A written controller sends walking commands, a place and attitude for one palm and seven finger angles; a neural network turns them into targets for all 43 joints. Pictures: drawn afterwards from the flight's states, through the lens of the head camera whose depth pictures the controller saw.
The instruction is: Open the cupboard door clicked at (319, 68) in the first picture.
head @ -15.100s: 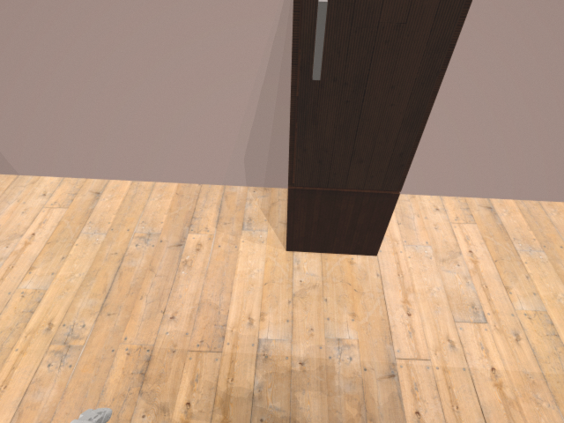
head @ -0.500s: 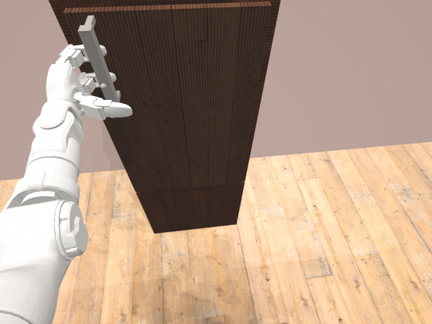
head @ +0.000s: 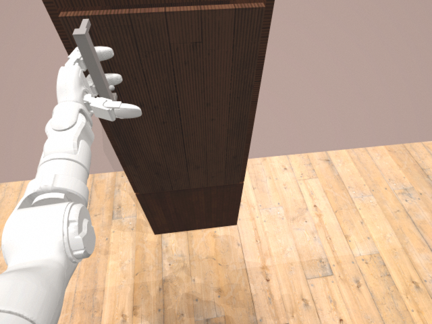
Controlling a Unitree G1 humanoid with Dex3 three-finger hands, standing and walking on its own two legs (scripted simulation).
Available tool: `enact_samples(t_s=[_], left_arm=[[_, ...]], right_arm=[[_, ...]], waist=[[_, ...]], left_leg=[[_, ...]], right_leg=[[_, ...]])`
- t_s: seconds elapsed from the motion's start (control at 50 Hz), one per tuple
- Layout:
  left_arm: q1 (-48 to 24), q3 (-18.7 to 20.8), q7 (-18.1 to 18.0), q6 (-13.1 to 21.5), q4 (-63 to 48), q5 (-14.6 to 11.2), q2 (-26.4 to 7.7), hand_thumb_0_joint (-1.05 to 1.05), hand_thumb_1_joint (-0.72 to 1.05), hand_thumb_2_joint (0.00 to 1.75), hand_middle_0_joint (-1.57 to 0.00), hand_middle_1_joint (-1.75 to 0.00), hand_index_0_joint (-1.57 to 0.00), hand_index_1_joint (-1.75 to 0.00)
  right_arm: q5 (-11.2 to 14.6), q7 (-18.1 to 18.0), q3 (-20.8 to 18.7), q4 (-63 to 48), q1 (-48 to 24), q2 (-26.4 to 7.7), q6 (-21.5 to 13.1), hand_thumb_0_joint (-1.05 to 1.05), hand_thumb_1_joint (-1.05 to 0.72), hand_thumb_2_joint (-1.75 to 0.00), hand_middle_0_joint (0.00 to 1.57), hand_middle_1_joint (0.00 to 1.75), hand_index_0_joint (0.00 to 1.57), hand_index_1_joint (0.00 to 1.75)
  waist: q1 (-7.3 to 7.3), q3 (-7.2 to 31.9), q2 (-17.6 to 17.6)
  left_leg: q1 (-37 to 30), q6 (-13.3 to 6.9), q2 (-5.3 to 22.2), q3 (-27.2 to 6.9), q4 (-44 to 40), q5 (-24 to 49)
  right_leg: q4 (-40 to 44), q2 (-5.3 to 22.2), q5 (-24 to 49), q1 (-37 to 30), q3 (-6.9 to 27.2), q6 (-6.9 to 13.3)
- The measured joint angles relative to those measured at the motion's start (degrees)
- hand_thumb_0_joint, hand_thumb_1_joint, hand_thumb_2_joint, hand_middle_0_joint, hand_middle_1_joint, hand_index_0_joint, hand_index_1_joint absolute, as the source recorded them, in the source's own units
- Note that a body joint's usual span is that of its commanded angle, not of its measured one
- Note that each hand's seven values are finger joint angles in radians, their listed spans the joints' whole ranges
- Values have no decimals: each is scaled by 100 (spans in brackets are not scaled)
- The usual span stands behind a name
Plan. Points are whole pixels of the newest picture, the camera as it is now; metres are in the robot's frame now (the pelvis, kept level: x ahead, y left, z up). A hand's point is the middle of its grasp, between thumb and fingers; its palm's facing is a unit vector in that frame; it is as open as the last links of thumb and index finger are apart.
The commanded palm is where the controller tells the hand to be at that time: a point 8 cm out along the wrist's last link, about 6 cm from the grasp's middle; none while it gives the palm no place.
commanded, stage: slide the fingers in behind the handle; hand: left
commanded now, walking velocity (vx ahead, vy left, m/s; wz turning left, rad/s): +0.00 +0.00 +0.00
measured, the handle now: (100, 71) +0.55 +0.19 +0.18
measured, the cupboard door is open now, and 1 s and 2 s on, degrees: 0 1 37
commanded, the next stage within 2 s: close the thumb around the handle in 0.24 s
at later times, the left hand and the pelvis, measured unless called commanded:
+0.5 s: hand (107, 86) +0.51 +0.17 +0.17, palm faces +0.08 -1.00 +0.02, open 13.2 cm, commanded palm +0.48 +0.22 +0.17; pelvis +0.00 +0.01 +0.00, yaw +0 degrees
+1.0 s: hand (106, 90) +0.49 +0.17 +0.18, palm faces +0.08 -1.00 +0.02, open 6.0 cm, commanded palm +0.46 +0.22 +0.17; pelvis +0.00 +0.01 +0.00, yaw +0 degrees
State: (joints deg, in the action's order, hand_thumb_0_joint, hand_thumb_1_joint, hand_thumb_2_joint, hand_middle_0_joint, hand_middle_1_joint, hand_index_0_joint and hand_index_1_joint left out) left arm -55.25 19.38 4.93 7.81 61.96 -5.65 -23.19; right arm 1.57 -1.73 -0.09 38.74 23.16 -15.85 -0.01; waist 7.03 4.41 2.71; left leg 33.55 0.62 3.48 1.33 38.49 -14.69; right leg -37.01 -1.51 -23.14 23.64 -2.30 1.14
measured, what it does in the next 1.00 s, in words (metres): stands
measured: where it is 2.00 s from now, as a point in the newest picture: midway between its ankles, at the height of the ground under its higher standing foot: outside the picture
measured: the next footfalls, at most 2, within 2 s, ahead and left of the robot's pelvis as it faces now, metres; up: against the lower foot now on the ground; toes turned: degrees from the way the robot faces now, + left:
none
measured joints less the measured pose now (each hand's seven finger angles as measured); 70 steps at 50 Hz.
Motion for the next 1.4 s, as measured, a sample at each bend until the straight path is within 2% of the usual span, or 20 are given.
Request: enact_samples(t_s=[0.24,0.44,0.6,0.8,0.94,1.22,1.3,1.4], left_arm=[[-177,17,109,-1,241,-18,-151,-1,-50,30,-30,-120,-30,-120],[-213,-13,80,20,196,-11,-91,-1,-47,32,-32,-121,-31,-122],[-202,-53,38,-8,145,1,-81,-1,-20,43,-34,-125,-34,-125],[109,141,2,-18,-134,3,39,0,32,65,-36,-129,-36,-130],[306,26,49,-137,-341,-74,49,0,66,80,-37,-132,-36,-131],[147,-86,-89,-65,-220,-30,152,1,74,84,-33,-133,-32,-133],[382,-70,-79,-96,-450,-99,169,1,75,83,-33,-133,-31,-132],[1034,-115,-31,-253,-1227,-269,340,0,75,81,-33,-133,-30,-131]], right_arm=[[-1,-28,27,-16,-50,-6,-8,1,-91,-90,20,30,20,30],[-16,-14,13,27,17,5,7,1,-91,-90,20,30,20,30],[-29,10,15,18,48,45,-11,1,-91,-90,20,30,20,30],[-25,33,27,-43,34,61,-3,1,-91,-90,20,30,20,30],[26,6,23,-67,-15,47,30,1,-91,-90,20,30,20,30],[10,-21,8,-30,-152,11,-23,1,-91,-90,20,30,20,30],[28,-9,-5,-55,-102,11,-4,1,-91,-90,20,30,20,30],[94,0,-26,-126,-36,21,56,1,-91,-90,20,30,20,30]], waist=[[32,-23,-32],[18,-11,-37],[24,17,-29],[17,61,-2],[-33,55,8],[-56,7,-4],[-73,38,21],[-154,81,51]], left_leg=[[66,-11,-10,-20,23,-4],[137,-41,-35,-20,81,-41],[166,-53,-35,-4,113,-59],[36,-61,-12,70,74,-73],[-101,-51,-10,48,30,-56],[-73,-29,-36,-3,10,6],[-145,-23,-20,41,-41,3],[-377,-16,-3,115,-163,-11]], right_leg=[[4,5,4,45,-17,-12],[-17,30,-16,94,-17,-43],[-32,33,-17,121,2,-57],[-4,22,-6,29,81,-64],[60,12,15,-124,61,-54],[0,28,11,-80,10,-30],[36,19,20,-123,57,-24],[162,9,38,-326,131,-18]])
